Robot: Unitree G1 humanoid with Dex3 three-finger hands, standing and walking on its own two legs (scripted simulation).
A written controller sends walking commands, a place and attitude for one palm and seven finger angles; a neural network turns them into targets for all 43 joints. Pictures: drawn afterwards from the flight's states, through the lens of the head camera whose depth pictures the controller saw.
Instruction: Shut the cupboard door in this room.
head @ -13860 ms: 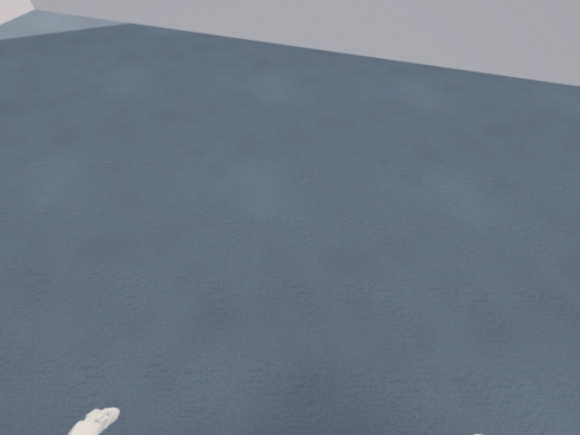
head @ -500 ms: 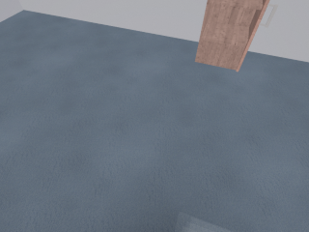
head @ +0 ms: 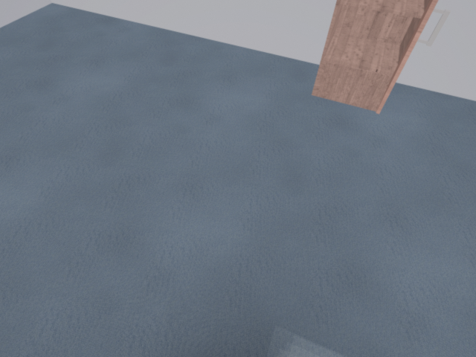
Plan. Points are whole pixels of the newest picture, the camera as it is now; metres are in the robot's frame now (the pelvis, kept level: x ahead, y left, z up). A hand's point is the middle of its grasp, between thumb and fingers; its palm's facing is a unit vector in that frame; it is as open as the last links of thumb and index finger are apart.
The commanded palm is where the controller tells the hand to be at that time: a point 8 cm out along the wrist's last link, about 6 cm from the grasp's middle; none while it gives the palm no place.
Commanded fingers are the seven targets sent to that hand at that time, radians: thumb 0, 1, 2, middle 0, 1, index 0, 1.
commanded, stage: turn or walk to find it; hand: left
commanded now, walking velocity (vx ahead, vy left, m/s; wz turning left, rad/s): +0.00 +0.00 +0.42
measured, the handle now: (432, 27) +1.32 -0.72 -0.04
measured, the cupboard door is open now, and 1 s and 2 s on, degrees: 82 82 82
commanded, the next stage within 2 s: none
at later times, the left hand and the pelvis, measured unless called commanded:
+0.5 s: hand out of the picture +0.01 +0.13 -0.12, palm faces +0.29 -0.91 -0.30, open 7.4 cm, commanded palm none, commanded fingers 0.00 0.90 0.90 -0.20 -0.30 -0.20 -0.30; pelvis -0.01 -0.08 +0.02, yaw +17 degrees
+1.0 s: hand out of the picture -0.18 +0.12 -0.18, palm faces +0.55 -0.81 -0.21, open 7.4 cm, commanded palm none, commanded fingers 0.00 0.90 0.90 -0.20 -0.30 -0.20 -0.30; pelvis -0.07 -0.04 +0.01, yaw +29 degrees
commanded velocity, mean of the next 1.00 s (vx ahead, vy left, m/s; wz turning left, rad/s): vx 0.00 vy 0.00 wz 0.42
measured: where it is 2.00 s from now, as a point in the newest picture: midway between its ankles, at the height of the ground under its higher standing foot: outside the picture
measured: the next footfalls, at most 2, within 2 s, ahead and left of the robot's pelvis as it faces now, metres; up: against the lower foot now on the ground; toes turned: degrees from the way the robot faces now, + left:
right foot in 0.28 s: +0.03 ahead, -0.14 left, +0.00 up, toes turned +8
left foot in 0.90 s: -0.08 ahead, +0.05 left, +0.00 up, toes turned +32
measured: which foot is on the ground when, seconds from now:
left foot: down 0.00-0.28, up 0.30-0.88, down 0.90-1.00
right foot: down 0.00-0.02, up 0.04-0.26, down 0.28-0.90, up 0.92-1.00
